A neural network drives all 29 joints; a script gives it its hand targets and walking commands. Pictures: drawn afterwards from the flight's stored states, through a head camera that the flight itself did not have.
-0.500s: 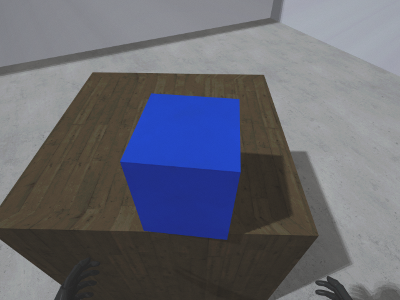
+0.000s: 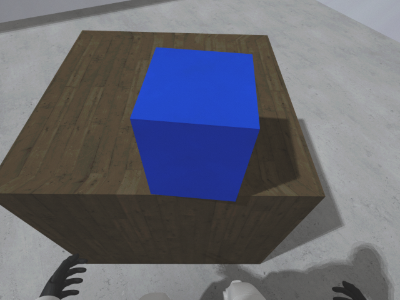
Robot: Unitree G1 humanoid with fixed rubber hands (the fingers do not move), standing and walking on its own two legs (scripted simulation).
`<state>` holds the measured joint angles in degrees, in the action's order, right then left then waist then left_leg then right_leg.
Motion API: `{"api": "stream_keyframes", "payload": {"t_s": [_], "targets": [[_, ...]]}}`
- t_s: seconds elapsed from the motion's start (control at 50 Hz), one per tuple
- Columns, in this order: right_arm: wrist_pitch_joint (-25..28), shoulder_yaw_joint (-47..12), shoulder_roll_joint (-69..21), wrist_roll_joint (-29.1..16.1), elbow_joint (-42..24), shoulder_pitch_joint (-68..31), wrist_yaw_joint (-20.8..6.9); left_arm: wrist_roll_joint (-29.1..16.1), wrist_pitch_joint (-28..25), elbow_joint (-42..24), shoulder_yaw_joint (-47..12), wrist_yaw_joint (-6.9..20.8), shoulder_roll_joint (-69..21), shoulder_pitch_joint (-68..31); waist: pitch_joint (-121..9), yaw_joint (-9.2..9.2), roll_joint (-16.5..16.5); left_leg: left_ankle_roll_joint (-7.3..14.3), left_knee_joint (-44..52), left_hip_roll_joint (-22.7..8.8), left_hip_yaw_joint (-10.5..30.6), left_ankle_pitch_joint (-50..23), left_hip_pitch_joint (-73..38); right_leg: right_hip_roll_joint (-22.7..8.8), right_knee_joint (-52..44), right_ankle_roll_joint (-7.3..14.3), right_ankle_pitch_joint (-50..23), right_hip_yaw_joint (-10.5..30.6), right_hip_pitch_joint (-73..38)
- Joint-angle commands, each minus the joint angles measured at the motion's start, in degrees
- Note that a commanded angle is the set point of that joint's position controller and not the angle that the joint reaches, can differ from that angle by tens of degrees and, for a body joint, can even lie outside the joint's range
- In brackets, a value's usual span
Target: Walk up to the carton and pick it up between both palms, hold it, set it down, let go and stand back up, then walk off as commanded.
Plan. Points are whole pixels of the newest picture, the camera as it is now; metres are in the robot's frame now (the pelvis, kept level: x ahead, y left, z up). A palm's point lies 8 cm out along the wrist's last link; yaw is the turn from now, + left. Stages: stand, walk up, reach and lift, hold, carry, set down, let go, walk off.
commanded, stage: walk off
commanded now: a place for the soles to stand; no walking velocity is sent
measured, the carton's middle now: (198, 129) +0.45 +0.00 +0.07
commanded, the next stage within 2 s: none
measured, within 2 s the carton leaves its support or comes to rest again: neither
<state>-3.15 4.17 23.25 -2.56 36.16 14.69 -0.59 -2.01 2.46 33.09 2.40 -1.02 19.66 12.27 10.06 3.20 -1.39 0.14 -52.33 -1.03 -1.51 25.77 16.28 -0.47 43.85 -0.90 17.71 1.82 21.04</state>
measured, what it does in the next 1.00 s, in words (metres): walks backwards: right foot, then left foot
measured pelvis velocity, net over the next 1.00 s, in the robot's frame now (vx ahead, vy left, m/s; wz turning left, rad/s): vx -0.24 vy -0.01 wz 0.08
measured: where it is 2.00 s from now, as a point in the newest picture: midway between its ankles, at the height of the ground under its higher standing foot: outside the picture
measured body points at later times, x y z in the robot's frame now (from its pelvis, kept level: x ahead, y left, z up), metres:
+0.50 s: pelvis -0.11 -0.03 -0.02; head -0.06 -0.03 +0.42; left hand +0.04 +0.27 -0.12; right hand -0.01 -0.35 -0.11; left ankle -0.02 +0.09 -0.70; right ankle -0.06 -0.15 -0.71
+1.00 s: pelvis -0.24 -0.01 -0.02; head -0.18 +0.00 +0.43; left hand -0.10 +0.30 -0.11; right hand -0.11 -0.32 -0.11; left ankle -0.21 +0.07 -0.70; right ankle -0.11 -0.15 -0.67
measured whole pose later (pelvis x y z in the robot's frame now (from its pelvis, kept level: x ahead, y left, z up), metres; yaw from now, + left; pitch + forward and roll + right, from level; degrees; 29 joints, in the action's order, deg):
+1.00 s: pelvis -0.24 -0.01 -0.02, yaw +4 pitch -6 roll -1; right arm -2.9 4.2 22.9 -2.6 36.2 13.4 0.6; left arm -2.0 4.0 33.1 4.0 -1.1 21.9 10.9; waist 14.5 3.2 -0.4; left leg 4.5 -54.3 4.0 -1.3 26.4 22.0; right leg 5.7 63.2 0.3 22.6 10.3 33.5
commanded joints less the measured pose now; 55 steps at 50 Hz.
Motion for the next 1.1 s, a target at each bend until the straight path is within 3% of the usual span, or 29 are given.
{"api": "stream_keyframes", "payload": {"t_s": [0.0, 0.02, 0.08, 0.1, 0.14, 0.2, 0.24, 0.3, 0.34, 0.4, 0.44, 0.46, 0.48, 0.5, 0.52, 0.54, 0.58, 0.7, 0.74, 0.8, 0.84, 0.86, 0.88, 0.9, 0.92, 0.94, 0.98, 1.02, 1.08], "targets": [[2.94, 3.54, 16.4, 5.45, 1.37, 7.75, 1.7, 3.03, 0.56, -3.14, 3.84, -0.47, 11.21, -3.29, -9.93, -1.62, -9.71, 5.56, 26.09, -16.78, 30.95, -46.02, -8.41, 6.82, 15.76, 3.83, 12.61, 5.15, 13.99], [3.02, 3.82, 16.76, 5.53, 0.02, 5.65, 1.96, 2.68, 0.95, -2.33, 5.02, -1.08, 12.78, -3.09, -11.13, -1.93, -5.64, 6.2, 21.35, -16.72, 28.0, -59.85, -9.96, 6.67, 21.17, 4.3, 16.02, 9.34, 13.92], [2.56, 3.3, 16.49, 6.17, -2.93, -4.24, 3.34, 3.12, 1.59, -0.34, 5.47, -1.82, 16.04, -2.47, -4.32, -3.22, -4.06, 8.71, 27.79, -18.03, 27.49, -31.85, 4.15, 9.14, 33.71, 3.41, 12.16, 12.32, 13.15], [2.66, 2.93, 15.18, 6.16, -3.26, -5.82, 3.33, 3.11, 1.56, 0.74, 5.35, -1.7, 16.15, -0.75, -3.66, -3.97, -3.93, 7.27, 27.07, -16.61, 25.58, -29.32, 2.17, 8.76, 34.52, 2.96, 10.55, 12.16, 14.1], [2.32, 3.04, 14.87, 5.77, -4.02, -8.03, 3.25, 3.18, 1.26, 1.85, 5.61, -1.63, 16.18, 2.05, -3.58, -4.97, -6.18, 10.43, 25.79, -18.27, 23.88, -28.77, 1.59, 8.46, 37.1, 2.07, 11.28, 10.65, 12.91], [2.64, 2.77, 13.74, 5.12, -3.78, -5.43, 3.32, 3.04, 1.02, 1.27, 5.04, -1.81, 16.58, 1.36, -2.64, -3.49, -5.04, 12.2, 23.88, -17.71, 22.52, -30.68, -1.77, 7.95, 37.81, 2.68, 11.54, 9.57, 16.09], [2.79, 2.97, 13.66, 4.98, -3.97, -3.35, 3.21, 3.19, 0.64, 0.64, 4.84, -1.63, 16.17, 1.52, -6.05, -2.86, -6.83, 11.79, 21.58, -17.46, 23.17, -35.13, -8.1, 7.12, 33.42, 2.63, 11.5, 9.95, 17.74], [2.67, 3.2, 14.07, 5.01, -3.73, -2.19, 3.01, 3.07, 0.42, 0.83, 5.25, -1.42, 16.38, 1.25, -7.05, -1.92, -6.55, 13.71, 21.69, -17.94, 23.17, -32.14, -8.0, 5.71, 27.85, 3.04, 13.63, 7.92, 15.32], [2.27, 3.23, 15.0, 5.08, -4.09, -4.74, 2.63, 3.24, 0.53, 0.29, 5.43, -1.29, 15.79, 1.58, -5.61, -2.49, -10.44, 16.65, 22.41, -18.91, 22.72, -29.13, -1.32, 4.27, 25.52, 2.64, 15.47, 5.3, 11.84], [1.87, 3.31, 15.62, 5.4, -4.51, -7.95, 2.48, 3.37, 0.44, 0.69, 5.64, -0.62, 15.49, 4.08, -5.05, -4.83, -10.46, 16.14, 22.44, -19.86, 21.14, -26.79, 5.93, 0.99, 14.49, 3.99, 16.69, 4.03, 4.06], [1.31, 2.81, 14.85, 5.53, -5.49, -9.03, 1.99, 3.43, -0.14, 1.66, 6.0, -0.43, 16.09, 6.09, -6.1, -6.67, -10.47, 13.54, 17.35, -16.21, 16.97, -25.83, 12.55, 0.57, 3.14, 4.94, 14.24, 3.0, -5.21], [1.07, 2.49, 14.08, 5.75, -5.11, -10.55, 2.19, 3.79, -0.34, 3.59, 7.02, -0.18, 17.3, 9.99, -6.98, -9.63, -5.85, 10.33, 9.32, -11.73, 13.67, -16.43, 20.82, -0.87, -6.49, 5.63, 13.15, 7.19, -13.97], [0.51, 1.79, 11.75, 5.57, -4.38, -8.88, 2.07, 4.45, -0.71, 3.41, 6.76, -0.19, 18.3, 10.98, -6.49, -9.63, 3.77, 6.93, -4.58, -2.1, 6.32, -3.0, 26.7, -3.81, -13.59, 8.18, 16.52, 19.09, -12.21], [0.03, 1.48, 10.04, 4.39, -4.33, -7.95, 2.56, 4.63, -0.89, 1.21, 6.81, -0.27, 22.23, 5.17, -3.68, -7.32, 16.23, 2.32, -18.4, 6.17, 2.86, 12.26, 23.52, -18.09, -29.41, 13.48, 16.5, 40.78, 2.95], [-0.51, 2.24, 12.47, 4.46, -3.24, -7.27, 3.13, 4.61, -0.46, -0.24, 7.55, -0.57, 24.47, -0.11, -0.17, -5.85, 10.17, 1.97, -22.52, 6.54, 10.81, 12.74, 16.83, -19.17, -33.98, 13.56, 25.71, 44.56, 14.93], [-0.34, 2.28, 13.16, 4.01, -2.13, -8.2, 2.71, 4.82, -0.72, -0.67, 7.07, -0.91, 24.05, -3.53, 3.2, -5.29, 8.69, 2.26, -23.59, 7.24, 13.14, 7.8, 17.91, -16.37, -33.78, 9.9, 26.77, 41.22, 15.51], [-0.3, 2.21, 12.87, 3.63, -0.62, -4.52, 2.14, 4.56, -1.62, -0.61, 6.46, -1.17, 20.33, -5.12, 2.84, -3.67, 9.95, 2.48, -23.95, 5.35, 11.32, 1.69, 19.24, -12.33, -28.64, 7.87, 21.93, 35.18, 11.85], [0.36, 1.79, 12.05, 3.71, 0.35, 2.37, 1.74, 4.08, -2.17, -2.09, 6.91, -0.98, 18.31, -1.74, -11.2, -4.21, 10.22, 0.97, -24.55, 6.7, 9.97, 4.59, 17.58, -12.87, -17.85, 12.86, -4.56, 29.36, -8.46], [0.59, 1.95, 11.98, 3.92, 0.24, 3.07, 1.68, 4.32, -1.95, -1.92, 6.51, -0.91, 18.26, -0.06, -13.71, -4.9, 13.28, 1.2, -15.45, 5.4, 8.53, 6.65, 17.17, -12.64, -18.2, 11.4, -3.43, 27.9, -12.14], [1.3, 1.73, 11.03, 3.49, 0.77, 5.29, 1.3, 4.37, -1.24, -2.16, 5.83, -0.83, 17.7, -0.26, -18.47, -4.45, 16.0, 2.73, -1.06, 2.51, 5.28, 10.43, 10.57, -12.83, -15.14, 13.8, -9.58, 24.37, -12.91], [1.94, 2.55, 11.52, 3.39, 2.17, 9.7, 1.2, 3.99, -0.82, -2.32, 5.45, -0.64, 17.7, -2.61, -18.59, -1.59, 16.66, 4.68, 12.72, 2.43, 4.69, 8.46, -1.35, -11.11, -10.65, 11.47, -15.2, 18.7, -2.98], [2.28, 3.01, 11.75, 3.89, 2.8, 12.22, 1.06, 3.29, -0.23, -2.09, 5.3, -0.44, 16.11, -2.33, -17.79, -0.07, 10.9, 5.33, 21.58, 1.08, 7.21, 4.63, -9.52, -7.53, -4.0, 8.32, -9.08, 14.48, 6.57], [2.44, 3.39, 14.71, 5.03, 2.29, 11.17, 1.11, 2.86, -0.19, -0.97, 5.01, -0.53, 12.24, -0.27, -16.09, -0.62, -3.33, 6.98, 26.84, -8.75, 24.51, -0.52, -10.47, 2.92, 7.77, 5.07, 8.24, 8.64, 16.4], [2.74, 4.48, 20.15, 5.59, 0.03, 6.9, 1.57, 3.27, -0.25, -2.88, 6.07, -1.43, 14.14, -2.28, -16.08, 0.17, -7.9, 11.99, 30.78, -22.5, 41.22, -8.3, -3.22, 8.04, 20.4, 1.62, 18.23, 8.43, 18.97], [2.62, 3.95, 19.96, 5.31, -1.04, 1.02, 1.74, 3.72, 0.11, -2.26, 6.99, -2.13, 17.73, -3.32, -11.79, -1.2, -3.69, 12.88, 33.02, -23.04, 43.08, -5.09, 5.52, 8.17, 28.4, 2.32, 17.81, 12.19, 15.08], [2.99, 3.21, 17.2, 5.27, -2.14, -3.94, 2.21, 3.31, -0.11, -0.3, 6.94, -1.99, 18.28, -1.14, -6.93, -3.33, 1.5, 9.72, 32.97, -19.64, 36.29, -2.84, 8.89, 7.79, 30.64, 2.9, 12.6, 12.42, 13.2], [2.78, 2.43, 14.96, 5.28, -3.07, -8.91, 2.58, 2.81, -0.09, 2.47, 6.79, -1.7, 17.76, 3.66, -5.99, -5.28, -1.08, 8.09, 28.87, -16.9, 27.06, -7.23, 5.0, 7.22, 33.48, 2.0, 8.61, 11.7, 14.05], [2.79, 2.25, 13.63, 5.01, -3.47, -8.86, 2.25, 3.07, -0.54, 2.64, 6.65, -1.59, 17.39, 5.04, -7.38, -5.02, -4.29, 9.64, 25.74, -16.88, 25.71, -15.51, 0.45, 6.9, 34.51, 1.67, 10.74, 9.75, 13.98], [3.0, 2.66, 13.4, 4.46, -3.3, -5.82, 2.42, 3.13, -0.86, 1.86, 6.12, -1.52, 17.48, 3.95, -5.89, -3.29, -3.28, 11.94, 24.65, -18.42, 26.56, -18.68, -2.03, 5.98, 32.17, 1.73, 12.82, 8.22, 15.18]]}}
